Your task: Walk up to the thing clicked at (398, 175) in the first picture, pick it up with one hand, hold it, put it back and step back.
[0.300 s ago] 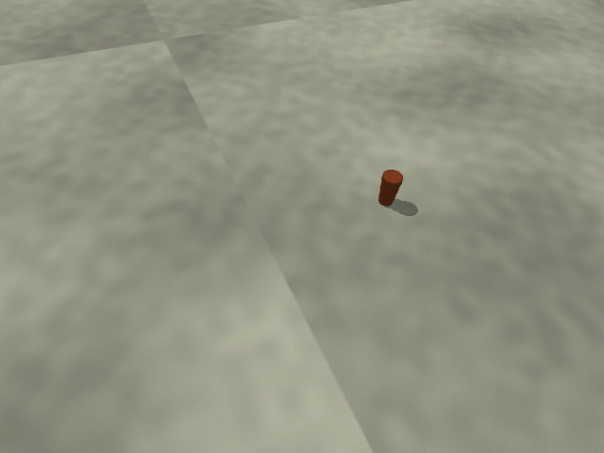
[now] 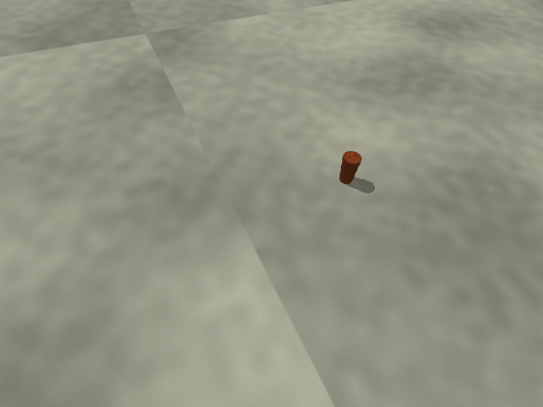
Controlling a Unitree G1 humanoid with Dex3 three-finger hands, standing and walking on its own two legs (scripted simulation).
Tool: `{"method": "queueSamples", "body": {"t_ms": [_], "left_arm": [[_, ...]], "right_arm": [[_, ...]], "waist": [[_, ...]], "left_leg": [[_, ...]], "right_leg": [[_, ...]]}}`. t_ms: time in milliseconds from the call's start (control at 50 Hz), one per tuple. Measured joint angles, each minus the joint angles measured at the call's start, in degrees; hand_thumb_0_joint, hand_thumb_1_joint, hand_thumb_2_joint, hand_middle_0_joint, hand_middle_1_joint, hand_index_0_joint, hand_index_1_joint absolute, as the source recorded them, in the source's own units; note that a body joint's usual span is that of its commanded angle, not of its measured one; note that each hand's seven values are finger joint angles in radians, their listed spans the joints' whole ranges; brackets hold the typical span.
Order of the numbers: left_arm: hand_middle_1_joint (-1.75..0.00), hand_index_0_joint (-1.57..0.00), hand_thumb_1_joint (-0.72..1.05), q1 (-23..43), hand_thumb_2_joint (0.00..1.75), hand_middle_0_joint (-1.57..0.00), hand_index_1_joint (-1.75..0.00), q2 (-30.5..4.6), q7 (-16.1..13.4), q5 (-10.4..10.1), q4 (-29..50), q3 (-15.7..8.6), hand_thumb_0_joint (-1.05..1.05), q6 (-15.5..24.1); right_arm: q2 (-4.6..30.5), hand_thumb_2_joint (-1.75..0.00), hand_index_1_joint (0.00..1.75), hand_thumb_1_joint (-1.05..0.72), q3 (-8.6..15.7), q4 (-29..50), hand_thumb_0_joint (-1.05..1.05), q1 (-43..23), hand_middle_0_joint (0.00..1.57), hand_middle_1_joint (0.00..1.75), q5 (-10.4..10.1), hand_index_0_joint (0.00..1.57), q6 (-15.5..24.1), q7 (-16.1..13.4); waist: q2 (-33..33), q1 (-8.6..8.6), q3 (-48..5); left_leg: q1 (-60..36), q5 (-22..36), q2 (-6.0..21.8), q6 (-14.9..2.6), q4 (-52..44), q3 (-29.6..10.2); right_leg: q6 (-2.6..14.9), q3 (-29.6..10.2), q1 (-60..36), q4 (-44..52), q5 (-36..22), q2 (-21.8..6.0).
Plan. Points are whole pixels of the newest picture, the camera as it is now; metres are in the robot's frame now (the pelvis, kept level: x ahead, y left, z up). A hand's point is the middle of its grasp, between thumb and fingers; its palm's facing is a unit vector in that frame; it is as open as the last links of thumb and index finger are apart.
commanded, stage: stand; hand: left
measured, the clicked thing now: (348, 168) +1.26 -0.40 -0.70
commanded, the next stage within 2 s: walk up in 0.82 s
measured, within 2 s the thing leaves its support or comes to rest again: neither
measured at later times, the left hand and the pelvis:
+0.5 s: hand out of the picture +0.08 +0.25 -0.16, palm faces -0.03 -0.94 -0.34, open 7.4 cm; pelvis +0.01 +0.00 +0.00, yaw +0 degrees
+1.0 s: hand out of the picture +0.12 +0.25 -0.15, palm faces -0.13 -0.93 -0.35, open 7.4 cm; pelvis +0.02 -0.03 -0.01, yaw -6 degrees
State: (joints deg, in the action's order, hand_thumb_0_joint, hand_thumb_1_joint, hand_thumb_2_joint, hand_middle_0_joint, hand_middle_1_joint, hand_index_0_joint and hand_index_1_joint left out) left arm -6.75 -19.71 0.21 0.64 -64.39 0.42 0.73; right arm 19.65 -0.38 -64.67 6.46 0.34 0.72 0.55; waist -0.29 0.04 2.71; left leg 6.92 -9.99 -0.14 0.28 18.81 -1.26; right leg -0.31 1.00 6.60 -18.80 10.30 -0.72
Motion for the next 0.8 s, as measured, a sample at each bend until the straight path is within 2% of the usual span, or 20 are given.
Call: {"method": "queueSamples", "body": {"t_ms": [800], "left_arm": [[-0.30,-0.20,0.91,0.44,0.90,-0.21,-0.30,-0.05,-0.11,0.01,0.33,-0.17,0.01,-0.03]], "right_arm": [[0.13,-0.90,0.30,-0.90,-0.06,0.56,0.00,-0.35,0.21,0.30,0.00,0.21,-0.02,-0.26]], "waist": [[0.24,-0.08,-0.33]], "left_leg": [[-1.26,-0.43,0.42,0.41,-0.90,-0.11]], "right_leg": [[0.35,0.12,-1.22,0.82,0.48,0.40]]}}
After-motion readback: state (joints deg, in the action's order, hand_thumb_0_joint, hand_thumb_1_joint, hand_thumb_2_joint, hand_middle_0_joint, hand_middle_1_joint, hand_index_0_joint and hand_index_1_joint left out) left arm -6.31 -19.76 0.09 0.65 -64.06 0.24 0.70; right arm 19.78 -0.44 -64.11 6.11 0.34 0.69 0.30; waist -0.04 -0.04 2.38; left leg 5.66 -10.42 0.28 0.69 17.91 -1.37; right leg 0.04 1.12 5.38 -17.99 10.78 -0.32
